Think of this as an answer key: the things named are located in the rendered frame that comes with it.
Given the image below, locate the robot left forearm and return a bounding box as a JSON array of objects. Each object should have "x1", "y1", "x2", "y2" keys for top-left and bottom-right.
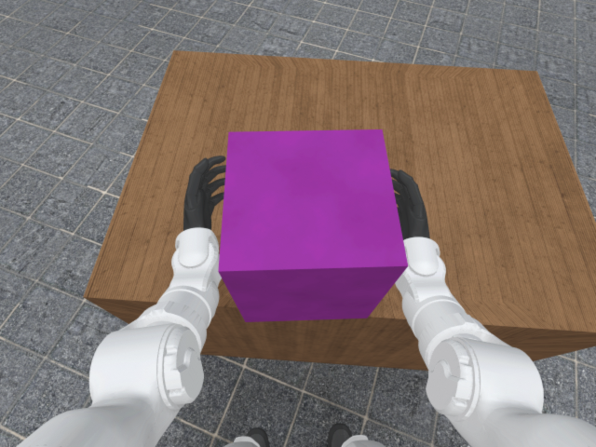
[{"x1": 89, "y1": 227, "x2": 222, "y2": 399}]

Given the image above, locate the robot left upper arm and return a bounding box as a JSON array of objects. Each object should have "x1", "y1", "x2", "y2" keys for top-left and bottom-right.
[{"x1": 16, "y1": 323, "x2": 204, "y2": 447}]

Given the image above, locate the robot foot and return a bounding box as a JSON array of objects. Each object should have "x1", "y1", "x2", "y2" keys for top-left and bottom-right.
[
  {"x1": 246, "y1": 427, "x2": 269, "y2": 447},
  {"x1": 328, "y1": 423, "x2": 352, "y2": 447}
]

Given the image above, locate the right robot foot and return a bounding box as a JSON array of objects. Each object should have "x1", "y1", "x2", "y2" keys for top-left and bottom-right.
[{"x1": 328, "y1": 423, "x2": 352, "y2": 447}]

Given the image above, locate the right robot hand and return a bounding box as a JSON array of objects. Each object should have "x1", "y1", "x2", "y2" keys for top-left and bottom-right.
[{"x1": 390, "y1": 169, "x2": 430, "y2": 240}]

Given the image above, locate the carton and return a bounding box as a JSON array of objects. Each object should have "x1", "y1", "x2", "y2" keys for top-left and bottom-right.
[{"x1": 218, "y1": 129, "x2": 408, "y2": 322}]

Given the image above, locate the left robot hand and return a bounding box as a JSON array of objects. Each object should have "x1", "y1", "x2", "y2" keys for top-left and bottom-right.
[{"x1": 183, "y1": 156, "x2": 226, "y2": 231}]

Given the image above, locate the robot right forearm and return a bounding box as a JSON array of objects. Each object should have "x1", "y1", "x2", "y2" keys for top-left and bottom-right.
[{"x1": 395, "y1": 237, "x2": 544, "y2": 409}]

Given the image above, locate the pedestal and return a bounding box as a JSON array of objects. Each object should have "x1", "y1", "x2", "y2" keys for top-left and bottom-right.
[{"x1": 83, "y1": 50, "x2": 596, "y2": 371}]

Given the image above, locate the robot right upper arm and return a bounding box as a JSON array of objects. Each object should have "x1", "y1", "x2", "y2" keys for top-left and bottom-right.
[{"x1": 426, "y1": 336, "x2": 596, "y2": 447}]

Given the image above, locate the left robot foot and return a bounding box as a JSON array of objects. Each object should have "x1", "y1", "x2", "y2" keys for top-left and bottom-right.
[{"x1": 246, "y1": 427, "x2": 269, "y2": 447}]

